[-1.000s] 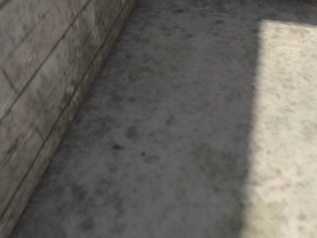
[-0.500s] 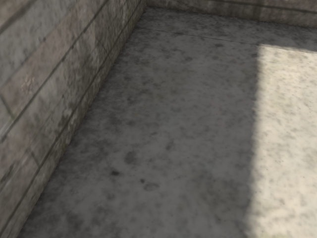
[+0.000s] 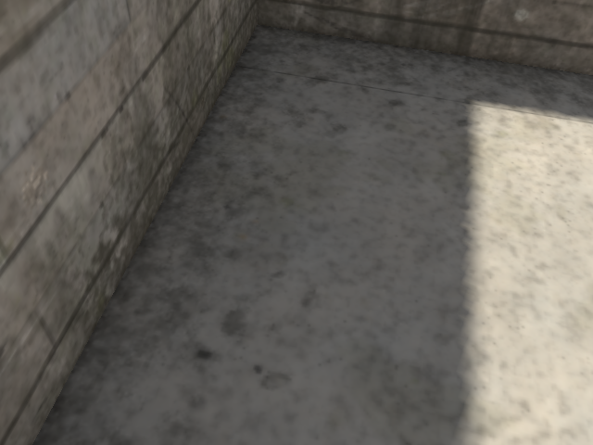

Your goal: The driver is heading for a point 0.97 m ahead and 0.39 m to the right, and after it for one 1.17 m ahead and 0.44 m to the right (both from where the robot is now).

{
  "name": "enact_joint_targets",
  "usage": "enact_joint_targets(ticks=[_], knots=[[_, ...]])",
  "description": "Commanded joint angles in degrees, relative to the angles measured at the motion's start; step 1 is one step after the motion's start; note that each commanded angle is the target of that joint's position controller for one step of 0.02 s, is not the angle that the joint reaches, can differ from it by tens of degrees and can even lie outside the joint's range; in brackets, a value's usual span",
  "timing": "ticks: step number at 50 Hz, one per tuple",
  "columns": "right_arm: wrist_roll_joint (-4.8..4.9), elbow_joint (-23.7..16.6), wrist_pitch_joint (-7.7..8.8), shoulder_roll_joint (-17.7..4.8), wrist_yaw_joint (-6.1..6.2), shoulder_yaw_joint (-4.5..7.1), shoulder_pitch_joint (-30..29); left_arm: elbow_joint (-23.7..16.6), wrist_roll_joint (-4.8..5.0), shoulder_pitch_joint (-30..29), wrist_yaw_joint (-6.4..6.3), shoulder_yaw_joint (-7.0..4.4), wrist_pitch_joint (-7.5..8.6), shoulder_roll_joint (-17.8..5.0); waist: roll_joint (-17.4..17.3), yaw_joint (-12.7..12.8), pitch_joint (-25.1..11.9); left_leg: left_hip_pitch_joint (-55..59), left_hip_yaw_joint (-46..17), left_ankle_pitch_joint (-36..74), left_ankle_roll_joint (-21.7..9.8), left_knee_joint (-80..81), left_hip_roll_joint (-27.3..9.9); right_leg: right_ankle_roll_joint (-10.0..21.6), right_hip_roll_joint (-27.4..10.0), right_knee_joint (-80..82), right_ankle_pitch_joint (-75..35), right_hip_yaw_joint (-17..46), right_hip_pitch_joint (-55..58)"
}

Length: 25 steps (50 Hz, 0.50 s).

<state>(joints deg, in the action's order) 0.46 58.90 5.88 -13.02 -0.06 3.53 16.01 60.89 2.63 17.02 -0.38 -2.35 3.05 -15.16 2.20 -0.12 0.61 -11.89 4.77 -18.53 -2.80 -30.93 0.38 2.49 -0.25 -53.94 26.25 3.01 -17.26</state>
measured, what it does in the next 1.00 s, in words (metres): walks ahead, turning right: right foot, then left foot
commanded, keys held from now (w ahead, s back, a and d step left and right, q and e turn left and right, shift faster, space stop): w+e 1.00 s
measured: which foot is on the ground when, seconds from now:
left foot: down 0.00-0.40, up 0.42-0.88, down 0.90-1.00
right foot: up 0.00-0.40, down 0.42-0.92, up 0.94-1.00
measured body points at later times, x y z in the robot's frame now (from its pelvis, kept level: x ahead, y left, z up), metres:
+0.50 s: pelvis +0.23 -0.06 -0.02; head +0.27 -0.07 +0.43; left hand +0.46 +0.14 -0.12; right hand +0.18 -0.33 -0.15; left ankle +0.07 +0.11 -0.62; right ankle +0.30 -0.14 -0.73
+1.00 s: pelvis +0.52 -0.12 +0.00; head +0.55 -0.13 +0.44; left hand +0.70 +0.11 -0.13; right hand +0.57 -0.43 -0.09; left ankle +0.65 -0.06 -0.73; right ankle +0.33 -0.15 -0.65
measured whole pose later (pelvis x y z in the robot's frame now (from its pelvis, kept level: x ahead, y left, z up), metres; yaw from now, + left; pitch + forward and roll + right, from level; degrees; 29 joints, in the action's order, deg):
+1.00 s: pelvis +0.52 -0.12 +0.00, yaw -33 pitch +2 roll +1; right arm -0.4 42.1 7.8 -14.6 -0.7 2.4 4.0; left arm 47.1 2.1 20.5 -1.1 -3.7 1.9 -15.9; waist 1.3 3.0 1.3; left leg -22.9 0.2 -7.9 -1.1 -28.7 2.2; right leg 2.9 4.9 -62.6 26.8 9.3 -16.6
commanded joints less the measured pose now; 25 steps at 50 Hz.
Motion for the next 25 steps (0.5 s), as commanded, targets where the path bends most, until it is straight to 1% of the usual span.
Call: enact_joint_targets(ticks=[1, 2, 3, 4, 5, 6, 8, 10, 12, 14, 15, 16, 17, 18, 19, 20, 21, 22, 23, 24, 25], knots=[[-0.29, -0.5, 1.42, -5.6, -0.21, 0.31, 6.2, -5.5, 1.04, -6.1, 0.48, -1.05, 2.35, -4.4, -7.3, -2.1, 4.0, 18.6, -25.1, 0.7, -7.8, 20.7, -19.5, 3.2, -2.9, -14.6, -7.2, 6.7, -30.2], [-0.27, -0.8, 1.35, -4.8, -0.38, -0.1, 4.6, -5.3, 0.54, -6.8, 0.5, -1.52, 2.18, -4.6, -6.9, -1.5, 5.1, 17.4, -18.9, 8.4, -5.4, 21.0, -17.6, 3.3, -4.0, -11.6, -11.3, 6.5, -29.6], [-0.73, -0.7, 1.06, -3.4, -0.37, -0.62, 4.6, -5.1, 0.17, -6.5, 0.81, -1.81, 1.78, -4.2, -7.8, -1.2, 4.5, 16.2, -13.1, 15.2, -3.7, 20.7, -15.2, 3.0, -4.5, -9.9, -14.1, 5.3, -27.1], [-1.24, -0.3, 0.89, -3.1, -0.21, -0.77, 6.0, -4.9, -0.08, -6.0, 1.25, -1.75, 1.31, -2.8, -8.3, -1.2, 3.5, 15.5, -9.6, 20.6, -3.3, 20.5, -14.0, 2.3, -4.3, -9.7, -16.0, 3.8, -25.5], [-1.51, 0.1, 0.75, -3.6, 0.1, -0.74, 7.3, -5.1, -0.28, -6.3, 1.6, -1.67, 0.8, -1.7, -7.5, -1.3, 3.2, 15.2, -7.3, 23.8, -3.6, 20.7, -13.7, 1.6, -4.2, -9.3, -17.5, 2.9, -25.6], [-1.68, 0.2, 0.67, -4.4, 0.45, -0.66, 7.7, -6.0, -0.38, -7.8, 1.79, -1.53, 0.37, -1.0, -6.7, -1.4, 3.8, 14.4, -5.7, 25.0, -4.0, 21.5, -13.8, 0.9, -4.3, -7.8, -18.9, 2.5, -26.4], [-1.93, -0.1, 0.51, -5.8, 1.13, -0.54, 7.3, -8.6, -0.59, -12.4, 1.92, -1.07, 0.07, 0.1, -5.5, -1.9, 5.9, 12.2, -3.1, 25.3, -4.3, 23.3, -13.9, -0.1, -4.2, -1.4, -22.2, 1.6, -27.5], [-1.81, -0.6, 0.37, -6.8, 1.73, -0.47, 7.0, -11.0, -0.89, -16.6, 2.25, -0.58, 0.11, 0.6, -5.7, -2.5, 7.0, 10.0, 0.4, 24.8, -3.8, 24.8, -13.3, -0.3, -4.0, 6.2, -26.3, -1.2, -25.2], [-1.27, -0.3, 0.24, -7.6, 2.13, -0.26, 8.8, -13.2, -1.16, -20.4, 2.89, -0.14, 0.1, 0.9, -5.6, -3.5, 7.8, 10.7, 2.6, 26.0, -3.8, 25.2, -14.2, 0.2, -3.9, 10.5, -27.9, -3.9, -24.0], [-0.77, 0.1, -0.14, -7.8, 2.19, -0.09, 10.2, -14.9, -1.1, -22.8, 3.63, 0.03, 0.08, 0.9, -5.2, -3.6, 8.5, 13.7, 4.6, 29.5, -3.8, 23.6, -15.3, 1.4, -3.6, 13.6, -26.7, -5.6, -23.9], [-0.55, 0.1, -0.39, -8.1, 2.19, 0.04, 10.2, -15.7, -1.03, -23.5, 4.0, 0.0, 0.11, 0.8, -5.3, -3.1, 8.5, 15.3, 5.6, 33.4, -3.7, 22.1, -15.9, 2.3, -3.2, 14.9, -25.4, -6.5, -23.3], [-0.43, -0.3, -0.6, -8.7, 2.24, 0.22, 9.4, -16.4, -1.0, -23.4, 4.35, -0.25, 0.16, 0.2, -6.0, -2.1, 7.7, 16.5, 6.8, 41.4, -3.4, 19.6, -16.2, 3.3, -2.2, 15.8, -23.6, -7.8, -21.0], [-0.32, -0.7, -0.83, -9.6, 2.37, 0.49, 8.6, -16.8, -1.03, -22.5, 4.63, -0.72, 0.12, -0.7, -7.3, -0.7, 5.9, 17.6, 7.7, 51.9, -3.0, 16.1, -16.6, 4.4, -0.6, 15.8, -21.2, -9.5, -17.7], [-0.25, -1.3, -1.19, -10.5, 2.62, 0.79, 7.7, -16.7, -1.01, -19.9, 4.82, -1.44, -0.04, -2.1, -8.8, 1.3, 3.4, 18.5, 8.4, 62.2, -2.7, 11.0, -16.8, 5.6, 1.4, 15.2, -18.5, -11.0, -13.4], [-0.36, -2.1, -1.67, -11.4, 2.79, 1.09, 6.5, -15.8, -0.9, -14.2, 4.88, -2.59, -0.26, -4.2, -10.1, 4.5, -0.2, 18.0, 8.6, 69.1, -2.4, 2.8, -16.9, 7.0, 3.4, 15.1, -16.3, -11.7, -6.5], [-0.18, -3.0, -1.93, -12.1, 2.71, 1.24, 4.7, -13.8, -0.87, -5.4, 4.52, -4.34, -0.51, -7.3, -9.7, 9.2, -4.9, 13.9, 8.7, 68.0, -1.3, -8.7, -15.6, 9.0, 5.1, 19.0, -18.5, -11.1, 5.8], [-0.46, -4.2, -1.46, -12.0, 2.48, 1.08, 4.1, -11.9, -0.87, 3.4, 3.28, -6.38, -1.18, -11.3, -5.7, 13.0, -9.1, 0.5, 8.2, 51.2, 0.9, -25.4, -12.6, 11.6, 1.0, 22.2, -16.5, -1.4, 22.4], [-1.48, -6.8, 0.2, -2.1, 0.87, -1.53, 10.1, -12.4, -0.9, 3.0, 2.42, -6.7, -1.14, -15.7, 10.4, 4.8, -14.7, -24.7, 3.5, -10.6, 4.0, -48.4, -0.3, 22.2, -15.4, 26.9, -7.3, 31.6, 40.1], [0.92, -9.1, 3.17, -5.3, 0.04, -1.09, 3.9, -12.7, -1.74, 4.9, 2.29, -5.66, -0.42, -12.8, 6.2, 7.8, -20.3, -30.9, -10.3, -13.9, 2.5, -55.9, 1.8, 24.1, -18.9, 38.1, -1.0, 46.6, 41.4], [2.93, -11.5, 4.4, -8.5, -0.07, -0.07, -2.2, -12.6, -2.08, 2.3, 2.19, -4.9, 0.58, -9.7, 4.1, 7.6, -11.2, -36.3, -11.0, -8.2, 0.7, -54.2, -1.5, 20.4, -17.2, 40.1, -4.5, 38.1, 35.3], [2.43, -11.8, 4.78, -9.0, 0.43, 0.06, -3.0, -13.8, -1.63, -2.8, 2.45, -4.11, 1.4, -7.1, -1.7, 4.2, -6.1, -33.7, -10.7, -2.5, 0.1, -48.6, -4.4, 18.0, -14.5, 40.4, -10.9, 30.0, 25.4]])
Keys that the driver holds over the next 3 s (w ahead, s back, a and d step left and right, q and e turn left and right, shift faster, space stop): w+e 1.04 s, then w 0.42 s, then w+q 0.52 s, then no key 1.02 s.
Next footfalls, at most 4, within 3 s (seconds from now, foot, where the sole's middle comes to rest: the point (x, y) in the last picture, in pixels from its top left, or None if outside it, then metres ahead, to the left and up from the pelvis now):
0.42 right None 0.34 -0.15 -0.77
0.90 left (330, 376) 0.68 -0.08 -0.77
1.42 right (480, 364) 0.73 -0.46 -0.77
1.98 left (450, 243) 1.11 -0.46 -0.77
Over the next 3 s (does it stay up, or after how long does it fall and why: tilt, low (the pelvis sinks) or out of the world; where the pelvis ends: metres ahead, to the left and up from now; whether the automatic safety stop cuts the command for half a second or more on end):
stays up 1.10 -0.58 0.00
